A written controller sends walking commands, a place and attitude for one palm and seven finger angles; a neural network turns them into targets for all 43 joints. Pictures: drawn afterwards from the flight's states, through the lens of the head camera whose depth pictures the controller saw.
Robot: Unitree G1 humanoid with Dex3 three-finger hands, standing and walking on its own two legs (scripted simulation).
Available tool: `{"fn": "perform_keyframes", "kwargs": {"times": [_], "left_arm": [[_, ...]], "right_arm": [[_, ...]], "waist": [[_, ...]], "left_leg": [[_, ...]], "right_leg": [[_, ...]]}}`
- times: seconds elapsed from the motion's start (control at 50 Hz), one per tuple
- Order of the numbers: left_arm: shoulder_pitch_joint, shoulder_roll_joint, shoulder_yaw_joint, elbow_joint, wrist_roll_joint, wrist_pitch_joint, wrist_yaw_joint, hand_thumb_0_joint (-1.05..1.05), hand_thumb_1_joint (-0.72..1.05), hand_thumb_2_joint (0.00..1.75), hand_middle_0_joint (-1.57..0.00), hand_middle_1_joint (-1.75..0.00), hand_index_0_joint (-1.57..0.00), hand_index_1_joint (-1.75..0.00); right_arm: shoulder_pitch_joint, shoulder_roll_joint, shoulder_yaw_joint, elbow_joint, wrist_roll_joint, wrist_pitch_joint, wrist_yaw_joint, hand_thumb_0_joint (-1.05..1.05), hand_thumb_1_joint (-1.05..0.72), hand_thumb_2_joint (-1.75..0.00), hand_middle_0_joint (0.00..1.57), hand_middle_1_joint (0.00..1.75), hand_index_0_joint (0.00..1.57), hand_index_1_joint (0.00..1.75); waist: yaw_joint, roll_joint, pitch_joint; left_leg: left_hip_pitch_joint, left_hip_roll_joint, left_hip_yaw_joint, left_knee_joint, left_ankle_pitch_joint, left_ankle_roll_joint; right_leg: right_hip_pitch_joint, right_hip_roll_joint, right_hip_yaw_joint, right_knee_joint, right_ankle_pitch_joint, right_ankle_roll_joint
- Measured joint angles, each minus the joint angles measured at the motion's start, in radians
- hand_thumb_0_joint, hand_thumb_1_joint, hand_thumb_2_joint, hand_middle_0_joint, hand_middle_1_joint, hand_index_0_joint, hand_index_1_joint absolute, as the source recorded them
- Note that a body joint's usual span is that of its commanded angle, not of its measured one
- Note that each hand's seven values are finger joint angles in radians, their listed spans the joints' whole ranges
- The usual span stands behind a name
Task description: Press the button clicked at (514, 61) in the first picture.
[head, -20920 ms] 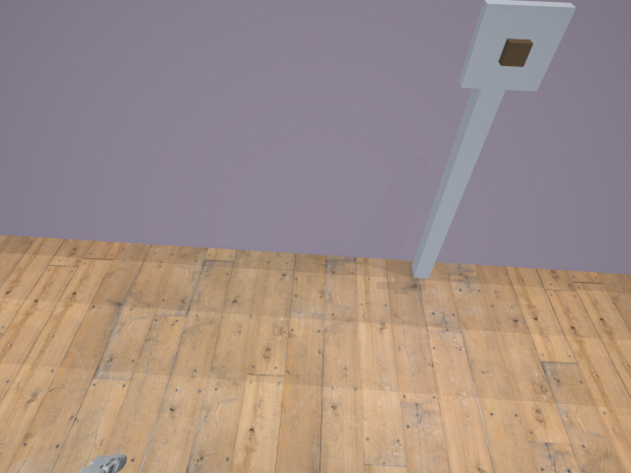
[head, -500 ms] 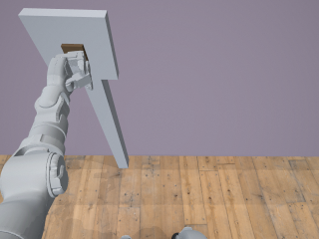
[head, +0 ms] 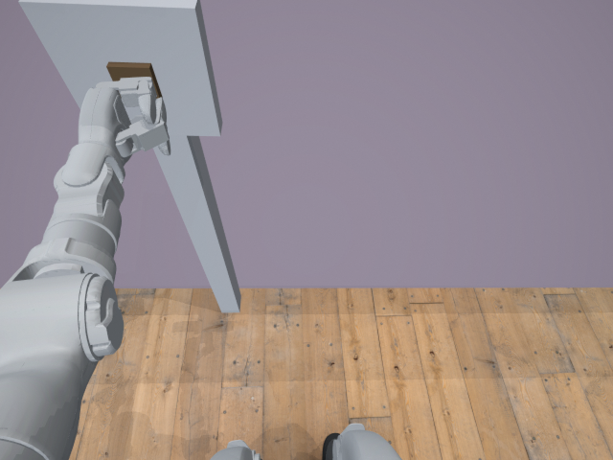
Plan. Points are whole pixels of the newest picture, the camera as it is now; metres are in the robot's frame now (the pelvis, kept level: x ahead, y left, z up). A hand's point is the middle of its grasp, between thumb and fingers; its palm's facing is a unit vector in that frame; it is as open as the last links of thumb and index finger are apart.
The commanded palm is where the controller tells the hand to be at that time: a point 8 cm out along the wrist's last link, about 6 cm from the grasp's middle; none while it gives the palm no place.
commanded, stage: pull the fist back off the button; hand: left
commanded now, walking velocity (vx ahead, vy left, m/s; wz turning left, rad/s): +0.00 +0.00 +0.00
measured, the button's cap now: (137, 78) +0.56 +0.18 +0.16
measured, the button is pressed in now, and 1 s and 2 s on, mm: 11 0 0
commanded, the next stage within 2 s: draw the hand back to the body in 0.88 s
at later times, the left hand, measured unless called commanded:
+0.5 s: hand (173, 146) +0.48 +0.14 +0.13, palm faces -0.05 -1.00 +0.00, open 3.0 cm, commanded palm +0.43 +0.20 +0.13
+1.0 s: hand (150, 186) +0.41 +0.15 +0.13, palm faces -0.04 -1.00 -0.01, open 3.1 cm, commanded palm +0.38 +0.21 +0.14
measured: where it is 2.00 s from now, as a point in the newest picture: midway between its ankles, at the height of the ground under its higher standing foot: outside the picture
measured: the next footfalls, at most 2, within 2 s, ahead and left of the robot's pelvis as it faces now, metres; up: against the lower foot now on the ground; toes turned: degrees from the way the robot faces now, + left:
none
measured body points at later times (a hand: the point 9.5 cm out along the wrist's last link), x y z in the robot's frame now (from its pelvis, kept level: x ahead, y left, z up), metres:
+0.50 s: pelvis +0.03 +0.00 +0.01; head +0.08 -0.01 +0.46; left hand +0.47 +0.19 +0.13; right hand +0.10 -0.26 -0.10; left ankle +0.03 +0.10 -0.71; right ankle +0.06 -0.11 -0.71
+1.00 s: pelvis +0.05 -0.01 +0.02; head +0.07 -0.03 +0.47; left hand +0.41 +0.21 +0.13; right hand +0.23 -0.25 -0.07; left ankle +0.03 +0.10 -0.71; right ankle +0.06 -0.11 -0.71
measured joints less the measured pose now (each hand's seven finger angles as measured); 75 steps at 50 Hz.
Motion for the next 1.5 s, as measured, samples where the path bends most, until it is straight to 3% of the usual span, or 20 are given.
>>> {"fn": "perform_keyframes", "kwargs": {"times": [0.22, 0.5, 0.6, 0.76, 0.9, 1.0, 1.08, 1.3, 1.5], "left_arm": [[0.081, -0.033, 0.016, -0.082, -0.011, 0.003, 0.006, -0.03, 0.73, 0.93, -1.3, -1.5, -1.37, -1.5], [0.349, -0.157, -0.011, -0.37, -0.046, 0.043, 0.045, 0.0, 0.87, 0.91, -1.3, -1.5, -1.31, -1.5], [0.47, -0.172, -0.005, -0.504, -0.057, 0.075, 0.041, 0.01, 0.89, 0.9, -1.3, -1.5, -1.31, -1.5], [0.673, -0.19, -0.034, -0.744, -0.106, 0.135, 0.005, 0.01, 0.9, 0.9, -1.3, -1.5, -1.3, -1.5], [0.736, -0.212, -0.095, -0.839, -0.116, 0.18, 0.0, 0.01, 0.9, 0.9, -1.3, -1.5, -1.3, -1.5], [0.68, -0.22, -0.116, -0.801, -0.102, 0.192, 0.012, 0.01, 0.9, 0.9, -1.3, -1.5, -1.31, -1.5], [0.674, -0.212, -0.094, -0.793, -0.102, 0.198, 0.008, 0.02, 0.9, 0.9, -1.3, -1.5, -1.3, -1.5], [0.872, -0.184, -0.028, -0.987, -0.148, 0.26, -0.037, 0.01, 0.9, 0.9, -1.3, -1.5, -1.3, -1.5], [1.004, -0.192, -0.055, -1.189, -0.168, 0.32, -0.05, 0.01, 0.9, 0.9, -1.3, -1.5, -1.3, -1.5]], "right_arm": [[0.003, 0.01, -0.011, -0.026, 0.0, 0.019, 0.014, 0.01, -0.91, -0.9, 0.2, 0.3, 0.2, 0.3], [-0.049, 0.03, -0.018, -0.067, 0.019, 0.041, 0.013, 0.01, -0.91, -0.9, 0.2, 0.3, 0.2, 0.3], [-0.079, 0.037, -0.019, -0.09, 0.024, 0.051, 0.011, 0.01, -0.91, -0.9, 0.2, 0.3, 0.2, 0.3], [-0.12, 0.03, -0.029, -0.102, 0.035, 0.045, 0.001, 0.01, -0.91, -0.9, 0.2, 0.3, 0.2, 0.3], [-0.174, 0.025, -0.027, -0.094, 0.037, 0.025, -0.019, 0.01, -0.91, -0.9, 0.2, 0.3, 0.2, 0.3], [-0.207, 0.035, -0.011, -0.084, 0.032, 0.02, -0.027, 0.01, -0.91, -0.9, 0.2, 0.3, 0.2, 0.3], [-0.205, 0.049, 0.001, -0.091, 0.029, 0.025, -0.022, 0.01, -0.91, -0.9, 0.2, 0.3, 0.2, 0.3], [-0.144, 0.04, -0.001, -0.092, 0.039, 0.023, -0.022, 0.01, -0.9, -0.9, 0.2, 0.3, 0.2, 0.3], [-0.172, 0.031, -0.003, -0.078, 0.043, -0.041, -0.047, 0.01, -0.9, -0.9, 0.2, 0.3, 0.2, 0.3]], "waist": [[0.019, 0.003, -0.011], [0.064, 0.017, -0.011], [0.079, 0.02, -0.008], [0.122, 0.028, -0.005], [0.148, 0.032, 0.008], [0.148, 0.025, 0.015], [0.14, 0.023, 0.01], [0.145, 0.037, 0.009], [0.17, 0.044, 0.018]], "left_leg": [[0.028, 0.005, 0.012, -0.009, -0.008, -0.002], [0.18, 0.01, 0.038, -0.088, -0.021, -0.008], [0.242, 0.015, 0.043, -0.126, -0.023, -0.014], [0.322, 0.013, 0.025, -0.176, -0.019, -0.021], [0.352, 0.002, -0.003, -0.183, -0.016, -0.021], [0.351, -0.004, -0.01, -0.18, -0.011, -0.021], [0.361, 0.0, 0.003, -0.189, -0.007, -0.022], [0.426, 0.004, 0.022, -0.229, 0.003, -0.019], [0.466, -0.005, 0.008, -0.247, 0.02, -0.014]], "right_leg": [[0.019, 0.007, 0.013, -0.002, -0.007, -0.001], [0.144, 0.019, 0.04, -0.049, -0.027, -0.002], [0.198, 0.027, 0.045, -0.077, -0.033, -0.005], [0.284, 0.027, 0.027, -0.121, -0.039, -0.008], [0.328, 0.015, 0.0, -0.128, -0.047, -0.007], [0.328, 0.008, -0.006, -0.121, -0.048, -0.008], [0.329, 0.013, 0.006, -0.125, -0.043, -0.009], [0.386, 0.021, 0.025, -0.163, -0.025, -0.006], [0.438, 0.013, 0.011, -0.193, -0.008, 0.0]]}}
